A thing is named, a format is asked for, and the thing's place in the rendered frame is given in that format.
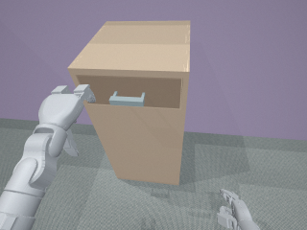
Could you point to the drawer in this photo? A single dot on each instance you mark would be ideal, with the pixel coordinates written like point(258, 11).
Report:
point(159, 92)

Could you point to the cabinet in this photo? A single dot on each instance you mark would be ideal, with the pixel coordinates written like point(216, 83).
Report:
point(142, 143)

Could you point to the right robot forearm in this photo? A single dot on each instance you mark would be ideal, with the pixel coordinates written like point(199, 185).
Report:
point(247, 224)

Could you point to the left robot hand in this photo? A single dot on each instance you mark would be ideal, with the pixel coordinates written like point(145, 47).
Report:
point(63, 108)

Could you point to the handle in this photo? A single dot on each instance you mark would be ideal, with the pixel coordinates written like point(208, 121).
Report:
point(127, 101)

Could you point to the left robot forearm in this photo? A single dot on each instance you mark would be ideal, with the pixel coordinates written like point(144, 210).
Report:
point(30, 177)

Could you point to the right robot hand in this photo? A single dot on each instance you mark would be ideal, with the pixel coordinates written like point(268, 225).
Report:
point(239, 211)

